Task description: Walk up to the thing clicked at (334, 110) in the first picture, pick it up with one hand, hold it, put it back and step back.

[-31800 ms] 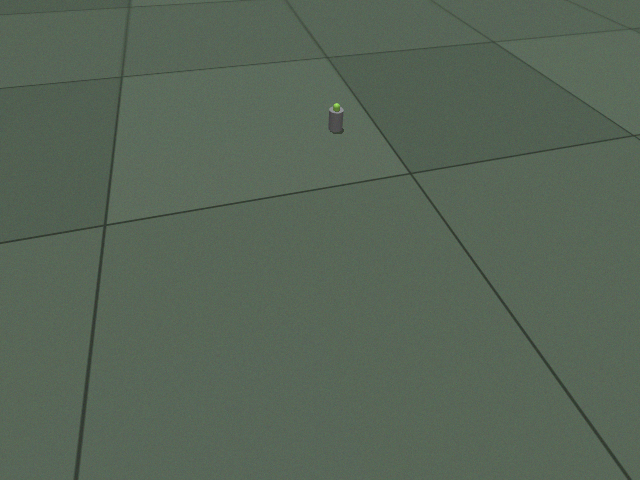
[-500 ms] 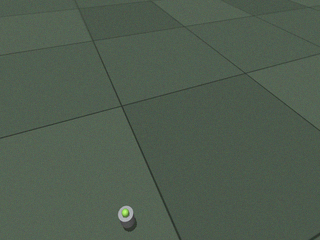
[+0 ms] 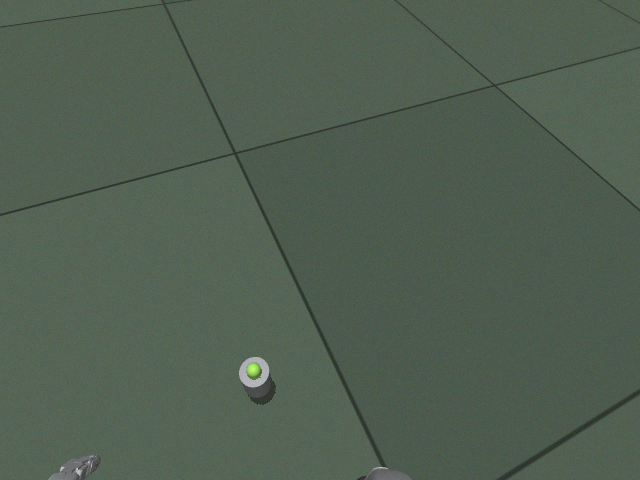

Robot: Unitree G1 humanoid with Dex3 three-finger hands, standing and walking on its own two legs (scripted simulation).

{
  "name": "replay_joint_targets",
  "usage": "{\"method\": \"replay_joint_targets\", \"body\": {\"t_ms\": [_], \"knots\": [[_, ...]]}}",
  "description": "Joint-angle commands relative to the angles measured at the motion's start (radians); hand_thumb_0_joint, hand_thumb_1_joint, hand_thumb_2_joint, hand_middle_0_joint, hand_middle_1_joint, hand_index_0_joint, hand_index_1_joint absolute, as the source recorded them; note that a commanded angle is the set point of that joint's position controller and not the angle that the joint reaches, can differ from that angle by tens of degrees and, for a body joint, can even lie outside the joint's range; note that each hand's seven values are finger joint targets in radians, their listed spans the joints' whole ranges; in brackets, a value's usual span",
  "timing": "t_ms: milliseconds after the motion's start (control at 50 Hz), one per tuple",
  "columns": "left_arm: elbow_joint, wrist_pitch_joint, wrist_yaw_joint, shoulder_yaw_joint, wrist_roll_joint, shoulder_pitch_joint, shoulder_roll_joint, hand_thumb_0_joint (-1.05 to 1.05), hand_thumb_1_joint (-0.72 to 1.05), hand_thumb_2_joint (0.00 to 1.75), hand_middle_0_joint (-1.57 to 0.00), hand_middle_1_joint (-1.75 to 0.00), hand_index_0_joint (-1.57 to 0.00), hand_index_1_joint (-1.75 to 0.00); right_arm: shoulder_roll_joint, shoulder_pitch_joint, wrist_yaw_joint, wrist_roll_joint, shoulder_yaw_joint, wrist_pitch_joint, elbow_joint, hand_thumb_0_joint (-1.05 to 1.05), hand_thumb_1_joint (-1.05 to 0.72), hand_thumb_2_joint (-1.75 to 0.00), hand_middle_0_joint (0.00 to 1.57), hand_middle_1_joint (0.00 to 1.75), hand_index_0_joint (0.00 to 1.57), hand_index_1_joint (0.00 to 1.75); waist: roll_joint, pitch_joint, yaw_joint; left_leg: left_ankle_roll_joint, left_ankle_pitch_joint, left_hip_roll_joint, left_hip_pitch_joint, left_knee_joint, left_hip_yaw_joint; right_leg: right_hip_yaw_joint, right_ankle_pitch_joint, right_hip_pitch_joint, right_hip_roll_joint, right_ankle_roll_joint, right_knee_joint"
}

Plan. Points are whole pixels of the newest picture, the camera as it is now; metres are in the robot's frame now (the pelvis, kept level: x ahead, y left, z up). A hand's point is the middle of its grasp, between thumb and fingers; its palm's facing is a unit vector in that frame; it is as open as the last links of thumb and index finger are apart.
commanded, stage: step back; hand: left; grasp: from the side
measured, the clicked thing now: (255, 376) +0.43 +0.14 -0.68
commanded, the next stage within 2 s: none
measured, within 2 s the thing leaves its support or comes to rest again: neither
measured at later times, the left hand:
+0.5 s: hand out of the picture +0.06 +0.28 -0.14, palm faces -0.05 -0.92 -0.39, open 7.4 cm
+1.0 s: hand out of the picture -0.09 +0.33 -0.15, palm faces -0.01 -0.94 -0.35, open 7.4 cm
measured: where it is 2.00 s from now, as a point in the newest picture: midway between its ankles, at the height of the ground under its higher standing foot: outside the picture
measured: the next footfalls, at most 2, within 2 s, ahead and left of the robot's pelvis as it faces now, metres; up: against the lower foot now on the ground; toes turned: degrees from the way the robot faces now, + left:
right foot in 0.38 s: +0.00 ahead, -0.08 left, +0.00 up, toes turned +1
left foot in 0.74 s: -0.10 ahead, +0.17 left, +0.00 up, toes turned -3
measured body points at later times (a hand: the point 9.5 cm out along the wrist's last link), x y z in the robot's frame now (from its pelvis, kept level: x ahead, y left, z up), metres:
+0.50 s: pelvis -0.07 +0.02 +0.00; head +0.00 +0.01 +0.45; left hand +0.07 +0.32 -0.11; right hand +0.03 -0.28 -0.13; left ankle -0.07 +0.13 -0.68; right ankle -0.04 -0.08 -0.73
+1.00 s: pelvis -0.19 +0.06 +0.01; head -0.13 +0.10 +0.45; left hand -0.09 +0.38 -0.13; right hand -0.09 -0.25 -0.08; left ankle -0.14 +0.17 -0.73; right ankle -0.25 -0.11 -0.63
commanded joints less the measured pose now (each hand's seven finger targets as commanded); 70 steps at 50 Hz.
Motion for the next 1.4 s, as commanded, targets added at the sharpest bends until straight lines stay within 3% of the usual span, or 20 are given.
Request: {"method": "replay_joint_targets", "body": {"t_ms": [0, 40, 140, 340, 380, 420, 500, 640, 700, 740, 780, 860, 1000, 1100, 1160, 1180, 1200, 1220, 1280, 1380], "knots": [[-0.132, -0.002, 0.013, 0.036, -0.024, -0.055, 0.150, 0.00, 0.90, 0.90, -0.20, -0.30, -0.20, -0.30, -0.259, 0.069, -0.023, -0.028, -0.069, -0.027, -0.053, 0.00, -0.90, -0.90, 0.20, 0.30, 0.20, 0.30, 0.206, -0.205, -0.008, 0.050, 0.804, 0.245, 0.193, -0.298, -0.328, 0.064, -0.141, -0.094, 0.122, -0.077, 0.281], [-0.126, 0.009, 0.026, 0.031, -0.015, 0.001, 0.141, 0.00, 0.90, 0.90, -0.20, -0.30, -0.20, -0.30, -0.285, 0.066, -0.030, -0.027, -0.076, -0.030, -0.082, 0.00, -0.90, -0.90, 0.20, 0.30, 0.20, 0.30, 0.173, -0.222, -0.011, 0.104, 0.942, 0.315, 0.225, -0.245, -0.357, 0.175, -0.384, -0.164, 0.161, -0.071, 0.433], [-0.122, 0.009, 0.027, 0.036, -0.019, 0.037, 0.171, 0.00, 0.90, 0.90, -0.20, -0.30, -0.20, -0.30, -0.182, -0.017, -0.059, -0.026, -0.061, -0.026, -0.128, 0.00, -0.90, -0.90, 0.20, 0.30, 0.20, 0.30, 0.170, -0.225, 0.030, 0.022, 0.849, 0.187, 0.345, -0.191, -0.190, 0.187, -0.190, -0.214, 0.144, -0.063, 0.474], [-0.129, -0.026, 0.015, 0.046, 0.010, 0.093, 0.149, 0.00, 0.90, 0.90, -0.20, -0.30, -0.20, -0.30, -0.196, 0.007, -0.052, -0.001, -0.072, -0.013, -0.167, 0.00, -0.90, -0.90, 0.20, 0.30, 0.20, 0.30, 0.082, -0.245, 0.011, 0.083, 0.596, 0.196, 0.239, -0.084, -0.167, 0.048, 0.081, 0.098, 0.091, -0.078, -0.136], [-0.127, -0.037, 0.015, 0.065, 0.015, 0.116, 0.211, 0.00, 0.90, 0.90, -0.20, -0.30, -0.20, -0.30, -0.169, -0.027, -0.046, 0.013, -0.060, -0.014, -0.187, 0.00, -0.90, -0.90, 0.20, 0.30, 0.20, 0.30, -0.068, -0.257, 0.023, 0.021, 0.349, 0.098, 0.002, 0.031, -0.122, 0.249, 0.399, 0.265, -0.048, -0.168, -0.106], [-0.188, -0.033, 0.013, 0.081, 0.008, 0.040, 0.294, 0.00, 0.90, 0.90, -0.20, -0.30, -0.20, -0.30, -0.156, -0.019, -0.054, 0.004, -0.060, 0.001, -0.181, 0.00, -0.90, -0.90, 0.20, 0.30, 0.20, 0.30, -0.296, -0.170, 0.049, -0.047, -0.309, -0.079, -0.087, 0.388, -0.075, 0.585, 0.509, 0.110, -0.345, -0.407, -0.204], [-0.228, -0.030, 0.020, 0.066, 0.002, -0.013, 0.189, 0.00, 0.90, 0.90, -0.20, -0.30, -0.20, -0.30, -0.161, 0.053, -0.037, 0.004, -0.051, -0.002, -0.145, 0.00, -0.90, -0.90, 0.20, 0.30, 0.20, 0.30, -0.100, -0.152, 0.014, -0.040, -0.213, -0.122, -0.121, 0.508, -0.137, 0.305, 0.481, 0.107, -0.172, -0.296, -0.181], [-0.257, -0.011, 0.014, 0.070, 0.024, 0.068, 0.210, 0.00, 0.90, 0.90, -0.20, -0.30, -0.20, -0.30, -0.136, 0.071, -0.043, -0.003, -0.035, -0.020, -0.180, 0.00, -0.90, -0.90, 0.20, 0.30, 0.20, 0.30, -0.206, -0.250, 0.043, -0.052, -0.174, -0.002, -0.109, -0.001, -0.045, 0.243, 0.461, 0.347, -0.133, -0.235, -0.076], [-0.266, 0.014, 0.002, 0.063, 0.004, 0.045, 0.218, 0.00, 0.90, 0.90, -0.20, -0.30, -0.20, -0.30, -0.133, 0.125, -0.041, -0.023, -0.053, -0.032, -0.151, 0.00, -0.90, -0.90, 0.20, 0.30, 0.20, 0.30, -0.168, -0.242, 0.001, -0.039, 0.163, -0.020, 0.068, -0.333, 0.023, 0.190, 0.349, 0.227, -0.067, -0.163, 0.042], [-0.284, 0.017, -0.001, 0.046, -0.004, 0.074, 0.144, 0.00, 0.90, 0.90, -0.20, -0.30, -0.20, -0.30, -0.278, 0.093, -0.038, -0.051, -0.088, -0.037, -0.172, 0.00, -0.90, -0.90, 0.20, 0.30, 0.20, 0.30, 0.166, -0.216, 0.008, 0.061, 0.298, 0.289, 0.199, -0.369, -0.409, 0.134, -0.124, -0.130, 0.130, -0.077, 0.248], [-0.280, 0.016, 0.019, 0.076, 0.017, -0.015, 0.201, 0.00, 0.90, 0.90, -0.20, -0.30, -0.20, -0.30, -0.350, 0.001, -0.032, -0.039, -0.099, -0.038, -0.205, 0.00, -0.90, -0.90, 0.20, 0.30, 0.20, 0.30, 0.232, -0.112, -0.036, 0.273, 0.265, 0.463, -0.117, -0.432, -0.575, 0.223, -0.396, -0.076, 0.160, -0.042, 0.582], [-0.213, 0.017, 0.001, 0.081, -0.008, 0.150, 0.189, 0.00, 0.90, 0.90, -0.20, -0.30, -0.20, -0.30, -0.209, -0.088, -0.040, -0.041, -0.061, -0.047, -0.226, 0.00, -0.90, -0.90, 0.20, 0.30, 0.20, 0.30, 0.145, -0.104, 0.075, 0.134, 0.397, 0.232, 0.030, -0.323, -0.204, 0.239, -0.206, -0.165, 0.197, -0.052, 0.713], [-0.236, 0.006, -0.001, 0.067, 0.006, 0.139, 0.173, 0.00, 0.90, 0.90, -0.20, -0.30, -0.20, -0.30, -0.211, 0.065, -0.049, -0.020, -0.075, -0.044, -0.227, 0.00, -0.90, -0.90, 0.20, 0.30, 0.20, 0.30, 0.164, -0.223, -0.022, 0.203, 0.507, 0.261, 0.350, -0.228, -0.207, 0.175, -0.256, -0.190, 0.140, 0.020, 0.429], [-0.187, -0.001, -0.012, 0.069, 0.006, 0.222, 0.169, 0.00, 0.90, 0.90, -0.20, -0.30, -0.20, -0.30, -0.249, 0.003, -0.046, -0.027, -0.083, -0.022, -0.262, 0.00, -0.90, -0.90, 0.20, 0.30, 0.20, 0.30, 0.226, -0.263, 0.004, 0.178, 0.446, 0.268, 0.199, -0.174, -0.194, 0.069, -0.198, 0.051, 0.073, -0.018, 0.034], [-0.137, -0.009, -0.019, 0.086, 0.028, 0.315, 0.207, 0.00, 0.90, 0.90, -0.20, -0.30, -0.20, -0.30, -0.224, -0.041, -0.042, -0.008, -0.074, -0.006, -0.271, 0.00, -0.90, -0.90, 0.20, 0.30, 0.20, 0.30, 0.114, -0.244, 0.055, 0.064, 0.194, 0.181, -0.063, -0.094, -0.141, 0.114, 0.007, 0.241, 0.041, -0.081, -0.161], [-0.161, -0.012, -0.021, 0.108, 0.038, 0.297, 0.287, 0.00, 0.90, 0.90, -0.20, -0.30, -0.20, -0.30, -0.171, -0.037, -0.042, 0.000, -0.059, -0.005, -0.287, 0.00, -0.90, -0.90, 0.20, 0.30, 0.20, 0.30, -0.128, -0.196, 0.056, -0.001, -0.044, 0.025, -0.247, 0.074, -0.093, 0.403, -0.017, 0.233, -0.133, -0.146, -0.220], [-0.213, -0.003, -0.021, 0.124, 0.034, 0.180, 0.394, 0.00, 0.90, 0.90, -0.20, -0.30, -0.20, -0.30, -0.170, -0.074, -0.064, 0.002, -0.069, -0.005, -0.291, 0.00, -0.90, -0.90, 0.20, 0.30, 0.20, 0.30, -0.333, -0.129, 0.094, -0.042, -0.298, -0.079, -0.201, 0.332, -0.053, 0.570, -0.071, -0.051, -0.323, -0.321, -0.322], [-0.251, -0.008, -0.014, 0.121, 0.033, 0.088, 0.383, 0.00, 0.90, 0.90, -0.20, -0.30, -0.20, -0.30, -0.215, -0.053, -0.068, -0.003, -0.084, -0.004, -0.268, 0.00, -0.90, -0.90, 0.20, 0.30, 0.20, 0.30, -0.317, -0.053, 0.063, -0.043, -0.288, -0.031, -0.146, 0.471, -0.129, 0.614, -0.084, -0.197, -0.360, -0.346, -0.356], [-0.269, -0.014, -0.005, 0.084, 0.027, -0.005, 0.227, 0.00, 0.90, 0.90, -0.20, -0.30, -0.20, -0.30, -0.182, 0.056, -0.052, 0.005, -0.061, -0.009, -0.200, 0.00, -0.90, -0.90, 0.20, 0.30, 0.20, 0.30, -0.156, -0.056, -0.015, -0.030, -0.135, -0.109, -0.176, 0.511, -0.138, 0.226, 0.193, -0.056, -0.116, -0.208, -0.209], [-0.285, -0.009, 0.009, 0.085, 0.038, 0.094, 0.203, 0.00, 0.90, 0.90, -0.20, -0.30, -0.20, -0.30, -0.151, 0.071, -0.059, 0.000, -0.041, -0.032, -0.217, 0.00, -0.90, -0.90, 0.20, 0.30, 0.20, 0.30, -0.183, -0.160, 0.055, -0.054, -0.191, -0.055, -0.223, 0.272, -0.073, 0.209, 0.390, 0.256, -0.140, -0.236, -0.117]]}}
